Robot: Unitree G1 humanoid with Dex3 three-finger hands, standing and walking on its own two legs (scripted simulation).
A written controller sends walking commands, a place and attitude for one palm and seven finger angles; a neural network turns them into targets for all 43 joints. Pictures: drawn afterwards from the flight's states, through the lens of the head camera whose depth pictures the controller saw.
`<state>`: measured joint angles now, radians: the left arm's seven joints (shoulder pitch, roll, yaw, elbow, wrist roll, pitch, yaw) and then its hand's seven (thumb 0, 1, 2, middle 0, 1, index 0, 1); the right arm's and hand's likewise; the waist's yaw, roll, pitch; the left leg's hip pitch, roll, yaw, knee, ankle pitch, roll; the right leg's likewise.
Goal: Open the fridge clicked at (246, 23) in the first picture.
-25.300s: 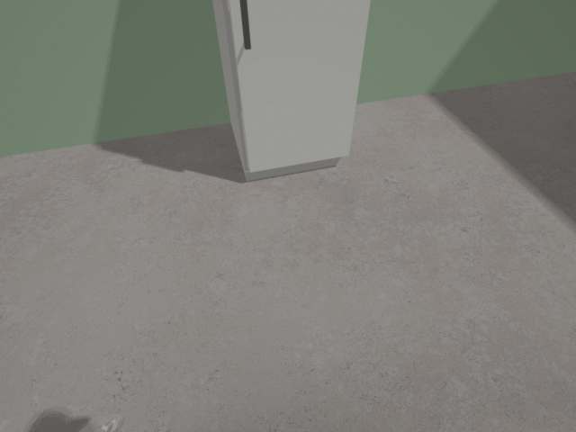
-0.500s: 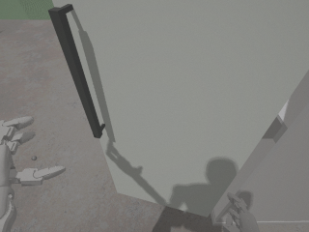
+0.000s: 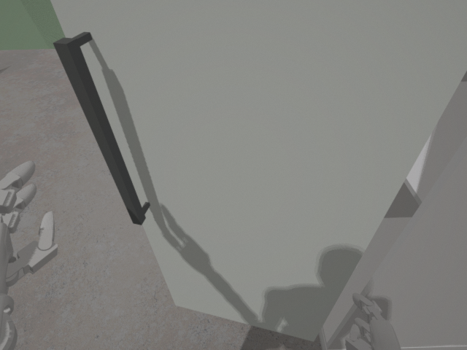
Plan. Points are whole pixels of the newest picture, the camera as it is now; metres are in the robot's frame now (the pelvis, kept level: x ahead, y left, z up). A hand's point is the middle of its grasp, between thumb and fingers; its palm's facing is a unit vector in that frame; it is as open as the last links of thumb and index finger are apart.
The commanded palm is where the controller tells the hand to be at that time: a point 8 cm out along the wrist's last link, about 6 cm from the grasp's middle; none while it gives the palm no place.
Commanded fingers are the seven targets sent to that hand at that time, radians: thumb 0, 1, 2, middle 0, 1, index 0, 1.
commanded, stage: draw the hand back to the body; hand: left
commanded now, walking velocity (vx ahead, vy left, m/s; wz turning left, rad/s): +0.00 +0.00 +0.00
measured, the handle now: (117, 148) +0.40 +0.28 +0.15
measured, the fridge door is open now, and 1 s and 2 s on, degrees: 75 75 75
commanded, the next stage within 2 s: step back with the hand held close in 0.30 s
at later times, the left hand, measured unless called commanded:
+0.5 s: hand (53, 248) +0.18 +0.27 +0.16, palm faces +0.47 -0.78 -0.40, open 7.4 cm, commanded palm +0.13 +0.29 +0.18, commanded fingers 0.00 0.90 0.90 -0.20 -0.30 -0.20 -0.30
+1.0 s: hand out of the picture +0.13 +0.30 +0.16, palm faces +0.44 -0.77 -0.47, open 7.4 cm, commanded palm +0.07 +0.33 +0.18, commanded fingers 0.00 0.90 0.90 -0.20 -0.30 -0.20 -0.30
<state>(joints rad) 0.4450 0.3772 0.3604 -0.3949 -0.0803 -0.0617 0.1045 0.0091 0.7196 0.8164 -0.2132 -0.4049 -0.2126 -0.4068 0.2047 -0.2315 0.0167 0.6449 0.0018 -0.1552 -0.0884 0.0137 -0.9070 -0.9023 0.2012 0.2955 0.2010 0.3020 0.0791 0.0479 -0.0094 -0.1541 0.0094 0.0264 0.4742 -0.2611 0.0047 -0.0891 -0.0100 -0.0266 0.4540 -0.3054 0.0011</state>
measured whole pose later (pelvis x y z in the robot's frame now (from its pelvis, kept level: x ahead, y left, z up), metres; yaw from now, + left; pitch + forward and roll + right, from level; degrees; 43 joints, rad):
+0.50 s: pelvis -0.01 -0.01 +0.00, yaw +0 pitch -3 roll -1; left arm 0.42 0.36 0.36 -0.36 -0.07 -0.10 0.10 0.02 0.89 0.90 -0.21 -0.30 -0.21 -0.30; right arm 0.19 -0.23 0.03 0.65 0.00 -0.13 -0.09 0.01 -0.91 -0.90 0.20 0.30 0.20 0.30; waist 0.07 0.06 0.01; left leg -0.18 0.03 0.01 0.49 -0.25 0.00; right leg -0.10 0.01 -0.04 0.43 -0.28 -0.01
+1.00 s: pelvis -0.07 +0.03 -0.01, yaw +0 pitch -1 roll -2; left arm 0.52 0.42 0.45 -0.51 -0.04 -0.19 0.13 0.02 0.89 0.90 -0.21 -0.30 -0.21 -0.30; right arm 0.19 -0.20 0.03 0.54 0.00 -0.07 -0.08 0.01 -0.91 -0.90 0.20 0.30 0.20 0.30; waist 0.03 -0.01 0.06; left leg -0.38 0.00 0.03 0.58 -0.19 0.05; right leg -0.30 -0.03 -0.02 0.55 -0.23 0.04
